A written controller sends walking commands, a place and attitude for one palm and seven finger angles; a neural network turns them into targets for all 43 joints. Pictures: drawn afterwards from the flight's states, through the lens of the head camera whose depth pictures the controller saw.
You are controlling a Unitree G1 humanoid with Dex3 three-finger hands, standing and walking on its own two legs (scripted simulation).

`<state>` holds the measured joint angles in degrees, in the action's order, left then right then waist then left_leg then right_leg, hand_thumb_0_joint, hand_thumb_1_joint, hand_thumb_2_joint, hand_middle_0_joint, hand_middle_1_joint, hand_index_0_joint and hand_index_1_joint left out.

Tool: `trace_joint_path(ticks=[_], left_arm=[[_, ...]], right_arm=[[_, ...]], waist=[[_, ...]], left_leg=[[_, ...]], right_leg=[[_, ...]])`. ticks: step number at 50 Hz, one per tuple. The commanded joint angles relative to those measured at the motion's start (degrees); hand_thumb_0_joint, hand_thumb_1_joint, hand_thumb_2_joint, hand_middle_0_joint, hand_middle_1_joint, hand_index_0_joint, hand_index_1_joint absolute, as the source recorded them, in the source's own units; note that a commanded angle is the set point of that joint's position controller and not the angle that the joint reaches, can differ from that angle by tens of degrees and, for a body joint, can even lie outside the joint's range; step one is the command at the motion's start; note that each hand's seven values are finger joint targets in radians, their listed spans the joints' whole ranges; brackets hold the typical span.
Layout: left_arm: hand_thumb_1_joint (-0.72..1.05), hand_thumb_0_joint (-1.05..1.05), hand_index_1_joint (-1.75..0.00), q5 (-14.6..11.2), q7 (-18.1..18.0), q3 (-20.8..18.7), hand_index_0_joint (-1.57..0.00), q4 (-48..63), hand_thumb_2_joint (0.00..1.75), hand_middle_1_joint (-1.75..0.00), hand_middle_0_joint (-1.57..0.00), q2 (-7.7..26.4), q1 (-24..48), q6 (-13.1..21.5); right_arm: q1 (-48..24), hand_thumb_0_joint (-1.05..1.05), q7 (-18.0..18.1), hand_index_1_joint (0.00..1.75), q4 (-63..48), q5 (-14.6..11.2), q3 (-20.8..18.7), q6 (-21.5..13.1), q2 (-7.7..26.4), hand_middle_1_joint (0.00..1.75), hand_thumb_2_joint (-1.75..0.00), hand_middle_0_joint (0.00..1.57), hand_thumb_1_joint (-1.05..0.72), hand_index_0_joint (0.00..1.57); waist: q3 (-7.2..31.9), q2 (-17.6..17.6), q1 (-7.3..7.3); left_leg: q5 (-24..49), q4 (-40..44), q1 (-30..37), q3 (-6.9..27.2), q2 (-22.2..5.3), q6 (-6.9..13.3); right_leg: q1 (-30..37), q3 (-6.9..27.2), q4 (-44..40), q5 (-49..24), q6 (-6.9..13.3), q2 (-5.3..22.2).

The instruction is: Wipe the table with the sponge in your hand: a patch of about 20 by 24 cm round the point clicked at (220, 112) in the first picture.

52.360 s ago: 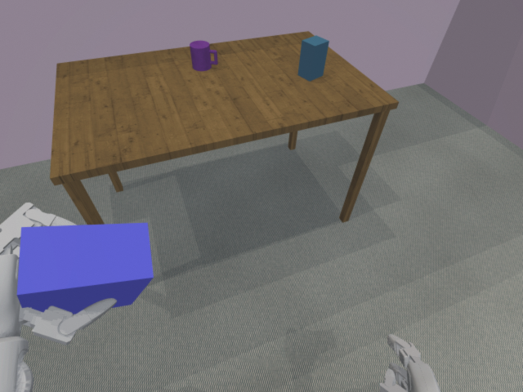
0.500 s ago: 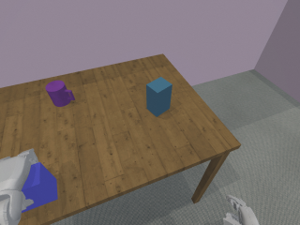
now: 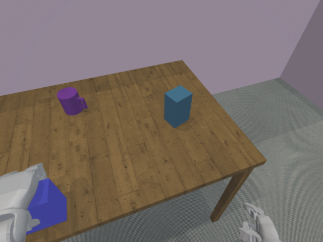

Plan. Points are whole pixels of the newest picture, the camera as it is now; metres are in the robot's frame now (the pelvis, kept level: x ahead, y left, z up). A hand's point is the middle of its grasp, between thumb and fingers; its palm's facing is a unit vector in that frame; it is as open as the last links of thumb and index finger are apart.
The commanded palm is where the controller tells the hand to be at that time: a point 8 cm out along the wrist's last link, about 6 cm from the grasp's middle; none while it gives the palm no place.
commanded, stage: lift the sponge slowly off the table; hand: left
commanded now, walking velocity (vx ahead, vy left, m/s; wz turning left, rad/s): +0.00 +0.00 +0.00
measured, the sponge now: (32, 212) +0.17 +0.36 -0.04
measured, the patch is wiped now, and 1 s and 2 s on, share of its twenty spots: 1.00 1.00 1.00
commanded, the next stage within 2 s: bring the sponge back beside the body in 1.58 s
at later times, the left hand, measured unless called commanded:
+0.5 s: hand (26, 199) +0.18 +0.33 +0.04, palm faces -0.04 -0.08 -1.00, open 10.4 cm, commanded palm +0.16 +0.33 +0.11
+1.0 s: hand (14, 190) +0.18 +0.34 +0.08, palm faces -0.03 -0.05 -1.00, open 10.4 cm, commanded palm +0.16 +0.33 +0.15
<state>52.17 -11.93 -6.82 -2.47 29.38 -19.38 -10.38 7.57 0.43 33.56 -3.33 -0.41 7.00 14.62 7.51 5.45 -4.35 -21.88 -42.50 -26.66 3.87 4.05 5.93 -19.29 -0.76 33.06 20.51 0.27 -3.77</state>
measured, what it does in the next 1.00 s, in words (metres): stands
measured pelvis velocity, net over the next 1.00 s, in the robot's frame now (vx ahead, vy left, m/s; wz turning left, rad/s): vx -0.02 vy -0.02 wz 0.01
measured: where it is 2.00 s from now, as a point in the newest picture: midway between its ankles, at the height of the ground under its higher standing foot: outside the picture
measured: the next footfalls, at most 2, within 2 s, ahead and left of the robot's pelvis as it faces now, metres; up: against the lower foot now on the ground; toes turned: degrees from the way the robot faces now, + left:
none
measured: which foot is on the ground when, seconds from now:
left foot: down 0.00-1.00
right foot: down 0.00-1.00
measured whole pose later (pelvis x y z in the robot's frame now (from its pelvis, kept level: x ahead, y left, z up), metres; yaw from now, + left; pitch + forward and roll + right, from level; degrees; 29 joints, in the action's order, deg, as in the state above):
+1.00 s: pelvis -0.02 -0.02 +0.01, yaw +1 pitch +0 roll -3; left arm 49.7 -3.2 -8.2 -0.2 34.1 -12.8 -10.6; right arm 5.9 2.4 36.1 -2.9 1.5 6.0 15.1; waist 2.4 5.3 -6.2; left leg -17.4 -34.6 -17.2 4.4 3.9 4.6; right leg -10.3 -0.8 26.3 16.5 1.1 -3.6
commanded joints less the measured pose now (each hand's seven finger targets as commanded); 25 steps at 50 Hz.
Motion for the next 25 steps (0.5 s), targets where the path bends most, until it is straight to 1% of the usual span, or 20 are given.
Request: trace_joint_path(ticks=[1, 2, 3, 4, 5, 6, 7, 9, 10, 12, 13, 14, 15, 17, 18, 21, 22, 23, 24, 25], left_arm=[[0.1, 0.0, -1.6, -0.1, -0.5, -6.3, -1.2, 7.1, 1.3, -1.6, -1.2, 12.1, 5.8, -0.2], [0.1, 0.0, -1.6, -0.1, -0.5, -7.1, -1.2, 8.2, 1.3, -1.6, -1.2, 13.3, 6.1, -0.2], [0.1, 0.0, -1.6, 0.1, -0.6, -6.1, -1.2, 9.6, 1.3, -1.6, -1.2, 12.6, 7.3, 0.1], [0.1, 0.0, -1.6, 0.3, -0.7, -5.9, -1.2, 9.7, 1.3, -1.6, -1.2, 12.2, 7.7, 0.1], [0.1, 0.0, -1.6, 0.1, -0.5, -4.4, -1.2, 10.1, 1.3, -1.6, -1.2, 10.6, 7.0, 0.1], [0.1, 0.0, -1.6, 0.3, -0.4, -5.6, -1.2, 10.6, 1.3, -1.6, -1.2, 12.1, 7.9, 0.1], [0.1, 0.0, -1.6, 0.4, -0.3, -6.4, -1.2, 11.8, 1.3, -1.6, -1.2, 13.3, 8.0, -0.2], [0.1, 0.0, -1.6, 0.5, -0.1, -5.1, -1.2, 13.6, 1.3, -1.6, -1.2, 12.1, 7.8, -0.1], [0.1, 0.0, -1.6, 0.4, 0.1, -5.2, -1.2, 12.8, 1.3, -1.6, -1.2, 12.2, 7.3, -0.3], [0.1, 0.0, -1.6, 0.9, 0.5, -5.8, -1.2, 14.1, 1.3, -1.6, -1.2, 13.7, 11.2, -0.6], [0.1, 0.0, -1.6, 0.9, 0.4, -5.3, -1.2, 15.0, 1.3, -1.6, -1.2, 13.2, 11.4, -0.5], [0.1, 0.0, -1.6, 1.1, 0.4, -5.5, -1.2, 14.1, 1.3, -1.6, -1.2, 13.2, 10.8, -0.7], [0.1, 0.0, -1.6, 1.0, 0.6, -4.8, -1.2, 14.4, 1.3, -1.6, -1.2, 12.6, 11.4, -0.7], [0.1, 0.0, -1.6, 1.5, 0.6, -6.7, -1.2, 17.0, 1.3, -1.6, -1.2, 15.1, 11.0, -0.8], [0.1, 0.0, -1.6, 1.2, 0.5, -6.4, -1.2, 18.2, 1.3, -1.6, -1.2, 14.5, 11.2, -0.7], [0.1, 0.0, -1.6, 1.4, 0.8, -7.0, -1.2, 15.9, 1.3, -1.6, -1.2, 15.4, 12.3, -1.2], [0.1, 0.0, -1.6, 1.4, 0.8, -9.1, -1.2, 15.9, 1.3, -1.6, -1.2, 17.5, 12.4, -1.6], [0.1, 0.0, -1.6, 1.2, 1.0, -7.4, -1.2, 15.9, 1.3, -1.6, -1.2, 15.9, 13.6, -1.7], [0.1, 0.0, -1.6, 1.2, 1.1, -8.3, -1.2, 14.5, 1.3, -1.6, -1.2, 17.0, 14.2, -1.9], [0.1, 0.0, -1.6, 0.9, 1.5, -6.4, -1.2, 14.6, 1.3, -1.6, -1.2, 15.2, 15.1, -1.9]], right_arm=[[-7.8, 0.0, 1.0, 0.3, -8.5, 0.0, -2.2, -2.8, 7.3, 0.3, -0.9, 0.2, -0.9, 0.2], [-9.0, 0.0, 1.1, 0.3, -8.8, 0.0, -2.0, -3.0, 7.3, 0.3, -0.9, 0.2, -0.9, 0.2], [-8.7, 0.0, 1.3, 0.3, -9.1, -0.1, -2.0, -3.2, 6.9, 0.3, -0.9, 0.2, -0.9, 0.2], [-8.5, 0.0, 1.2, 0.3, -8.8, 0.0, -2.0, -3.4, 6.9, 0.3, -0.9, 0.2, -0.9, 0.2], [-8.8, 0.0, 1.2, 0.3, -9.0, 0.0, -2.0, -3.6, 6.7, 0.3, -0.9, 0.2, -0.9, 0.2], [-8.4, 0.0, 1.2, 0.3, -8.5, 0.1, -2.1, -3.6, 6.9, 0.3, -0.9, 0.2, -0.9, 0.2], [-9.5, 0.0, 1.3, 0.3, -8.8, 0.1, -1.8, -3.8, 6.9, 0.3, -0.9, 0.2, -0.9, 0.2], [-8.9, 0.0, 1.2, 0.3, -9.0, 0.2, -1.8, -4.2, 6.5, 0.3, -0.9, 0.2, -0.9, 0.2], [-8.7, 0.0, 1.2, 0.3, -8.7, 0.3, -1.8, -4.1, 6.6, 0.3, -0.9, 0.2, -0.9, 0.2], [-9.9, 0.0, 1.4, 0.3, -8.6, 0.4, -1.4, -4.1, 6.8, 0.3, -0.9, 0.2, -0.9, 0.2], [-9.5, 0.0, 1.4, 0.3, -8.8, 0.3, -1.4, -4.3, 6.6, 0.3, -0.9, 0.2, -0.9, 0.2], [-9.4, 0.0, 1.5, 0.3, -8.5, 0.4, -1.4, -4.3, 6.6, 0.3, -0.9, 0.2, -0.9, 0.2], [-9.6, 0.0, 1.5, 0.3, -8.4, 0.4, -1.4, -4.3, 6.7, 0.3, -0.9, 0.2, -0.9, 0.2], [-10.8, 0.0, 1.5, 0.3, -8.7, 0.6, -1.0, -4.4, 6.6, 0.3, -0.9, 0.2, -0.9, 0.2], [-10.0, 0.0, 1.4, 0.3, -8.9, 0.6, -1.1, -4.6, 6.2, 0.3, -0.9, 0.2, -0.9, 0.2], [-10.1, 0.0, 1.6, 0.3, -8.0, 0.8, -0.9, -4.1, 6.6, 0.3, -0.9, 0.2, -0.9, 0.2], [-11.1, 0.0, 1.6, 0.3, -8.0, 0.7, -0.7, -4.1, 6.8, 0.3, -0.9, 0.2, -0.9, 0.2], [-10.7, 0.0, 1.7, 0.3, -8.3, 0.6, -0.6, -4.0, 6.5, 0.3, -0.9, 0.2, -0.9, 0.2], [-10.7, 0.0, 1.8, 0.3, -7.6, 0.5, -0.7, -3.9, 6.7, 0.3, -0.9, 0.2, -0.9, 0.2], [-10.9, 0.0, 1.9, 0.3, -7.9, 0.5, -0.6, -3.9, 6.5, 0.3, -0.9, 0.2, -0.9, 0.2]], waist=[[6.5, -1.2, -0.3], [6.5, 0.1, -1.01], [7.0, 1.4, -0.71], [7.4, 1.2, -0.86], [7.1, 1.7, -0.76], [8.2, 1.8, -0.97], [8.1, 3.1, -1.4], [9.5, 3.4, -1.3], [8.4, 2.2, -1.04], [7.0, 2.4, -0.9], [7.6, 3.2, -0.97], [7.5, 2.4, -1.22], [6.7, 2.3, -0.84], [7.7, 5.3, -2.01], [9.0, 4.6, -1.94], [7.0, 3.1, -1.69], [7.0, 2.9, -2.22], [6.7, 2.8, -1.75], [6.4, 3.3, -1.91], [5.6, 2.5, -1.29]], left_leg=[[21.8, 7.5, 9.5, 6.1, -4.6, -3.8], [22.0, 8.1, 10.1, 6.2, -4.6, -4.0], [22.4, 7.9, 10.5, 6.4, -4.7, -4.0], [23.5, 8.0, 11.3, 7.1, -4.9, -4.4], [24.0, 8.0, 11.9, 7.2, -5.2, -4.4], [25.1, 8.1, 12.4, 7.3, -5.0, -4.5], [25.3, 8.4, 13.0, 7.7, -5.2, -4.8], [27.5, 7.9, 14.1, 8.1, -5.2, -5.0], [26.9, 8.3, 13.5, 8.2, -5.5, -5.0], [24.6, 9.2, 13.6, 8.9, -5.5, -5.1], [24.8, 9.0, 13.7, 8.7, -5.4, -5.0], [24.5, 9.3, 13.8, 8.9, -5.5, -5.1], [24.3, 9.3, 13.8, 8.4, -5.4, -4.9], [24.6, 10.0, 14.4, 8.8, -5.3, -5.3], [25.6, 9.7, 14.6, 8.6, -5.3, -5.2], [24.2, 10.3, 13.9, 7.8, -4.9, -5.0], [22.8, 10.9, 13.7, 7.8, -4.7, -4.8], [21.9, 10.7, 13.3, 7.3, -4.5, -4.6], [21.2, 11.0, 13.4, 7.2, -4.5, -4.6], [21.0, 11.0, 13.4, 6.3, -4.1, -4.2]], right_leg=[[-0.6, -1.8, -2.5, -13.6, 4.4, -0.3], [0.1, -1.3, -2.6, -13.7, 4.7, -0.4], [0.0, -1.6, -2.2, -13.0, 4.6, -0.2], [-0.2, -1.9, -2.0, -13.1, 4.5, -0.3], [-0.7, -1.9, -2.2, -12.7, 4.4, -0.2], [0.0, -1.8, -2.4, -13.6, 4.5, -0.3], [0.6, -1.2, -2.4, -13.6, 4.7, -0.3], [0.7, -1.6, -2.2, -14.3, 4.6, -0.2], [0.5, -1.7, -2.5, -13.6, 4.5, -0.2], [0.4, -1.1, -2.7, -12.9, 4.7, -0.5], [0.3, -1.3, -2.6, -12.6, 4.6, -0.2], [0.5, -1.5, -2.6, -12.6, 4.6, -0.3], [0.4, -1.3, -3.1, -12.7, 4.6, -0.2], [2.2, -0.7, -2.9, -13.0, 5.0, -0.4], [2.5, -1.2, -2.7, -13.3, 4.9, -0.2], [2.9, -1.2, -3.8, -13.5, 5.0, -0.2], [4.1, -0.3, -4.2, -13.3, 5.3, -0.5], [3.7, -0.9, -4.2, -12.9, 5.0, -0.2], [3.8, -0.8, -4.4, -12.5, 5.2, -0.3], [3.8, -1.1, -5.0, -12.8, 5.1, -0.2]])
